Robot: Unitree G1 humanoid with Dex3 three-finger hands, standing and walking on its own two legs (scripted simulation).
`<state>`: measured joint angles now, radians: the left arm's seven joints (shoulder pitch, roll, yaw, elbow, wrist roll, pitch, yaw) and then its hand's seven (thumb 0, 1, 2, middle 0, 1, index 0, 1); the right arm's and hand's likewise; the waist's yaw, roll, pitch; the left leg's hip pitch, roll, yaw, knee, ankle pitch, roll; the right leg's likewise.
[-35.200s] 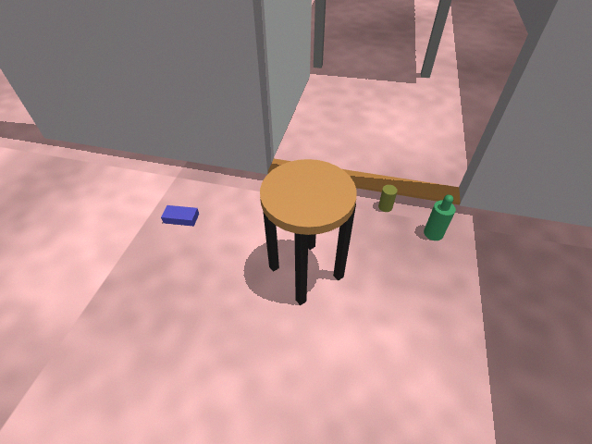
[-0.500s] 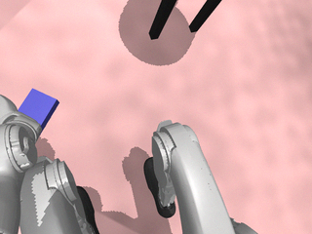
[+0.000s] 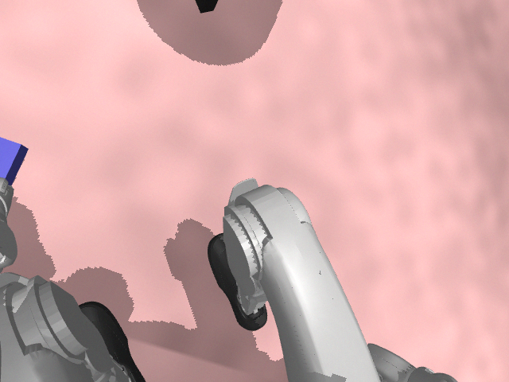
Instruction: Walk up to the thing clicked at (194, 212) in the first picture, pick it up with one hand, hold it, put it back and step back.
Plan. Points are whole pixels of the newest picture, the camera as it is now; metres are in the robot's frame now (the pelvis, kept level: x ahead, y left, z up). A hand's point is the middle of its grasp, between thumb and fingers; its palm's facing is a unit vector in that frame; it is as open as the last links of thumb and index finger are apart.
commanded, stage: rest palm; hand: left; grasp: from above
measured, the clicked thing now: out of the picture +0.44 +0.26 -0.28
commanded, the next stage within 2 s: close in 0.66 s
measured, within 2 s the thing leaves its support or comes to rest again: neither
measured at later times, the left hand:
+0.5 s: hand out of the picture +0.43 +0.27 -0.26, palm faces -0.12 -0.46 -0.88, open 13.8 cm
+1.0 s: hand out of the picture +0.43 +0.27 -0.25, palm faces -0.15 -0.46 -0.88, open 12.4 cm
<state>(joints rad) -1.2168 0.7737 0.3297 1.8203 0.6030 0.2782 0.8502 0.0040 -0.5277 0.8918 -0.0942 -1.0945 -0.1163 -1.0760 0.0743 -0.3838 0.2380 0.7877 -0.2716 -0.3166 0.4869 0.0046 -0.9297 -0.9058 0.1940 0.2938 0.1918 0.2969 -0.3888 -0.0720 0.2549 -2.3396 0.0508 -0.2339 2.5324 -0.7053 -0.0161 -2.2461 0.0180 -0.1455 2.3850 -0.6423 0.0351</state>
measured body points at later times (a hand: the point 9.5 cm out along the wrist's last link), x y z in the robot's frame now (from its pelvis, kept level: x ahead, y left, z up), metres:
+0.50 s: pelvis +0.00 +0.00 +0.00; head +0.30 +0.09 +0.32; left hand +0.44 +0.29 -0.21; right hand +0.02 -0.25 -0.05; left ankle +0.07 +0.13 -0.27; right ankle +0.11 -0.12 -0.27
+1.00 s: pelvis +0.00 +0.01 +0.00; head +0.28 +0.09 +0.33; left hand +0.44 +0.28 -0.20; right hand +0.01 -0.24 -0.06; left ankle +0.07 +0.13 -0.27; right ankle +0.11 -0.12 -0.27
